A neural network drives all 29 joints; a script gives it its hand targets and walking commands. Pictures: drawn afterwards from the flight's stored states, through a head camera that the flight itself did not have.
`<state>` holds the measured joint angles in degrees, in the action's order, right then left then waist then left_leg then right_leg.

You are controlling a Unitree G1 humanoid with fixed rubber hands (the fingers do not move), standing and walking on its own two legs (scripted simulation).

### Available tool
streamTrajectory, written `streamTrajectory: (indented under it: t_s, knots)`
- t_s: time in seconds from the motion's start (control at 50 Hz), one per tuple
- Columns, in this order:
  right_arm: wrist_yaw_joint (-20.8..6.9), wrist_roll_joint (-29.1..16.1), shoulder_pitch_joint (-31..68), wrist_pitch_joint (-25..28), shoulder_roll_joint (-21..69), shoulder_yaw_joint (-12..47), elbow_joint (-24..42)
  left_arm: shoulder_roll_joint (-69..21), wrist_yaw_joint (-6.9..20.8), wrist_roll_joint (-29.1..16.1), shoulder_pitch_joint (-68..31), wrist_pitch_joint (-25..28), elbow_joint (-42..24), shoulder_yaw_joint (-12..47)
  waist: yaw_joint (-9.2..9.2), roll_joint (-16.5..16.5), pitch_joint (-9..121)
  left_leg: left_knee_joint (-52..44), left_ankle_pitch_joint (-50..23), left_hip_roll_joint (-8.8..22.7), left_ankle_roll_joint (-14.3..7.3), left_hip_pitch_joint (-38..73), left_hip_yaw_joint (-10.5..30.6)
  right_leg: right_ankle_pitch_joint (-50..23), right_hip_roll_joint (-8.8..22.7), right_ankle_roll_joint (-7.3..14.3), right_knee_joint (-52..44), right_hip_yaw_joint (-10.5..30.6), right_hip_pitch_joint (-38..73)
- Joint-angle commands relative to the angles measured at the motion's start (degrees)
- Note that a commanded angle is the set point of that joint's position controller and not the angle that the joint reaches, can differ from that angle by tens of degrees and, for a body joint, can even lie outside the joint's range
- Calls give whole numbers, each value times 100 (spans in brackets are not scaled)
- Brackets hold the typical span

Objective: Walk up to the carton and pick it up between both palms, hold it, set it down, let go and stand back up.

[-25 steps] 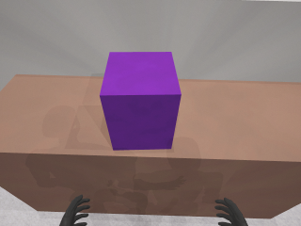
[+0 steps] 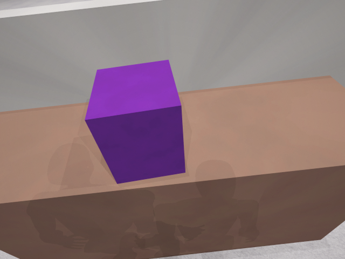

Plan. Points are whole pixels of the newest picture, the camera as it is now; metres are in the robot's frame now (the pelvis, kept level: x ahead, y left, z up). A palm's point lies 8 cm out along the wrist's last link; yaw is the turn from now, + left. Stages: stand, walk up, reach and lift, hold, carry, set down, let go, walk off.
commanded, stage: stand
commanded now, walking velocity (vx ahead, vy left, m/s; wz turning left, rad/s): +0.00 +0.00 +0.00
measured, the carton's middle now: (142, 122) +0.47 +0.10 +0.08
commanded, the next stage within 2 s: none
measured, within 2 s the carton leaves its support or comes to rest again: neither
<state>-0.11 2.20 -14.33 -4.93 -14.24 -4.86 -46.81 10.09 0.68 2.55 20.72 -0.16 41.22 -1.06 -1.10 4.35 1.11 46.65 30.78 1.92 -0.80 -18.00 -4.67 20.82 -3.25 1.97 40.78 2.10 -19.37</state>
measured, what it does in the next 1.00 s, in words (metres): steps on the spot: left foot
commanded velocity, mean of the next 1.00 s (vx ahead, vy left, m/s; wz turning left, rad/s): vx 0.00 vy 0.00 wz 0.00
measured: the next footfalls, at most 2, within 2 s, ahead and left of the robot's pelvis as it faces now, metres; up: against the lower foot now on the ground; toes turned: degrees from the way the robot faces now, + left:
left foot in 0.22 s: +0.05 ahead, +0.12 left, +0.00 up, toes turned -6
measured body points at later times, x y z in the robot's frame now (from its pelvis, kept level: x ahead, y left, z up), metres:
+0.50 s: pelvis -0.02 +0.04 +0.02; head -0.08 +0.06 +0.47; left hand +0.04 +0.25 -0.13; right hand -0.06 -0.18 -0.14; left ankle +0.01 +0.12 -0.72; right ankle -0.01 -0.11 -0.72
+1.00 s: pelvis -0.02 +0.04 +0.02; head -0.04 +0.03 +0.47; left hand -0.05 +0.22 -0.14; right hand -0.10 -0.16 -0.15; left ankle +0.01 +0.12 -0.72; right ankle -0.01 -0.11 -0.72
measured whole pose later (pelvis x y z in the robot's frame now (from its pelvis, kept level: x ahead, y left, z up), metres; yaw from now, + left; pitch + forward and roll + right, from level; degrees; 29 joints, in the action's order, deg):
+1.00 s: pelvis -0.02 +0.04 +0.02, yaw -8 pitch +0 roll +0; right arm 1.7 0.8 -22.2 -0.7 -7.0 -1.8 -64.4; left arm 2.5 -2.1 0.7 24.0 0.1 65.8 -0.2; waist 0.8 1.2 3.1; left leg 25.7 12.2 -2.1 -2.8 -13.4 -3.0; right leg 11.1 -1.0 -2.0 26.2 7.6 -15.0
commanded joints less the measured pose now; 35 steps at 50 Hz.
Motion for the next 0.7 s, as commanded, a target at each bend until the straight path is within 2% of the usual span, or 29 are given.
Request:
streamTrajectory:
  t_s: [0.0, 0.02, 0.04, 0.08, 0.1, 0.12, 0.14, 0.18, 0.2, 0.22, 0.24, 0.26, 0.28, 0.3, 0.32, 0.36, 0.38, 0.42, 0.46, 0.5, 0.54, 0.58, 0.6, 0.62, 0.66, 0.68]
  knots:
    - [-9, 23, 60, 177, -253, 18, 554, 1024, -243, 2, 175, 241, -522, -397, -18, -2262, -68, 1068, 822, -225, -48, -1343, 711, -3762, 1926, 1310, -2086, 2997, 733]
    - [0, -7, -38, 225, -227, 27, 406, 971, -289, -4, 85, 255, -476, -352, 95, -2236, 192, 987, 447, -167, -37, -1379, 863, -4137, 1786, 1180, -1939, 2675, 1047]
    - [29, -23, -111, 248, -261, 33, 236, 922, -317, -39, 22, 247, -452, -335, 139, -2017, 229, 834, 119, -140, -3, -1292, 899, -4058, 1676, 1026, -1986, 2435, 1052]
    - [86, -51, -216, 287, -287, 37, 1, 785, -325, -60, -45, 230, -344, -305, 140, -1549, 480, 184, -375, -168, 40, -963, 769, -4187, 1459, 842, -1889, 2026, 1217]
    - [115, -57, -257, 299, -286, 48, -37, 744, -323, -84, -79, 214, -265, -295, 153, -1437, 509, -171, -512, -208, 34, -625, 712, -4142, 1372, 794, -1880, 1927, 1064]
    - [129, -87, -250, 312, -301, 52, -109, 744, -309, -95, -23, 183, -182, -294, 113, -1437, 543, -608, -708, -261, 50, -305, 622, -3836, 1212, 690, -1856, 1755, 966]
    - [150, -117, -402, 332, -267, 67, -157, 743, -319, -105, -16, 149, -97, -301, 175, -1330, 494, -1116, -1017, -274, 25, 100, 541, -3315, 1167, 682, -1875, 1705, 629]
    - [173, -139, -804, 375, -176, 104, -439, 803, -310, -94, -265, 75, 7, -324, 351, -1058, 331, -2330, -2071, -353, -20, 831, 403, -1936, 937, 464, -1837, 1432, 90]
    - [189, -128, -925, 396, -216, 114, -575, 781, -294, -111, -145, 38, 105, -340, 298, -881, 291, -2505, -2200, -224, -66, 1110, 595, -1228, 727, 283, -1818, 1369, -98]
    - [208, -66, -1062, 422, -368, 88, -626, 581, -283, -134, 91, 48, 194, -294, 229, -432, 348, -2782, -1920, 359, -159, 1300, 1313, -672, 553, 114, -1529, 1194, -330]
    - [212, -96, -906, 427, -424, 99, -622, 375, -263, -169, 481, 25, 377, -262, -6, 286, 218, -3236, -963, 971, -426, 993, 2273, 16, 95, -50, -1049, 638, -466]
    - [194, -71, -694, 413, -613, 41, -626, 406, -266, -116, 486, -19, 486, -257, 5, 879, -308, -3716, -116, 1408, -855, -386, 2820, 314, 57, -119, -565, 427, 30]
    - [183, -78, -287, 437, -476, 80, -577, 465, -230, -82, 322, -56, 563, -235, -103, 1103, -718, -3990, 575, 1394, -954, -1290, 2805, 70, 295, -161, -373, 378, 566]
    - [182, -117, -69, 462, -296, 169, -585, 486, -201, -110, 311, -54, 676, -229, -197, 1066, -966, -4061, 705, 1053, -785, -1549, 2461, -257, 331, -173, -676, 415, 858]
    - [210, -159, -121, 480, -167, 222, -606, 416, -186, -147, 323, -10, 743, -207, -226, 840, -1005, -4024, 440, 717, -596, -1222, 2108, -579, 290, -148, -1060, 479, 735]
    - [266, -180, -483, 534, -141, 257, -768, 232, -183, -166, 381, 65, 936, -167, -118, 567, -1182, -3827, 128, 538, -504, -974, 1838, -950, 335, -113, -1477, 536, 601]
    - [245, -182, -655, 536, -124, 244, -869, 153, -204, -121, 399, 74, 1034, -117, -36, 378, -1155, -3757, 68, 562, -509, -887, 1835, -995, 385, -123, -1646, 533, 715]
    - [221, -197, -948, 575, 54, 296, -1022, 330, -238, -133, 241, 118, 1156, -147, 86, 287, -1187, -3861, -71, 446, -449, -891, 1769, -985, 460, -190, -1811, 584, 817]
    - [251, -197, -897, 554, -126, 221, -1116, 108, -231, -184, 518, 110, 1404, -105, -41, 80, -1366, -3837, 318, 466, -396, -589, 1600, -698, 405, -261, -1864, 545, 378]
    - [234, -192, -924, 534, -209, 185, -1150, 77, -241, -178, 546, 92, 1582, -82, 28, -262, -1415, -3733, 315, 518, -399, -584, 1631, -745, 461, -281, -1946, 561, 423]
    - [209, -205, -1155, 531, 1, 224, -1253, 18, -264, -185, 564, 94, 1674, -52, 90, -347, -1395, -3671, 145, 395, -366, -539, 1521, -691, 464, -292, -1972, 604, 373]
    - [207, -162, -1128, 504, -20, 198, -1307, -79, -259, -164, 659, 85, 1800, -36, 59, -613, -1258, -3633, 184, 448, -390, -374, 1512, -471, 429, -241, -2003, 608, 230]
    - [203, -159, -1098, 489, -47, 192, -1324, -117, -257, -158, 654, 90, 1821, -11, 67, -681, -1288, -3544, 99, 425, -391, -353, 1414, -432, 462, -252, -2027, 623, 183]
    - [189, -167, -1176, 486, -14, 186, -1351, -67, -250, -173, 536, 109, 1820, -24, 153, -754, -1187, -3504, 35, 370, -382, -289, 1407, -322, 468, -211, -2069, 694, 76]
    - [181, -132, -1263, 466, 52, 172, -1399, -12, -272, -157, 579, 102, 1920, -51, 203, -807, -1206, -3506, 112, 425, -407, -325, 1422, -230, 452, -227, -2028, 681, 48]
    - [183, -141, -1201, 465, 107, 192, -1410, -37, -277, -186, 579, 103, 1955, -43, 182, -834, -1247, -3410, 10, 374, -408, -314, 1380, -204, 489, -237, -2082, 738, -13]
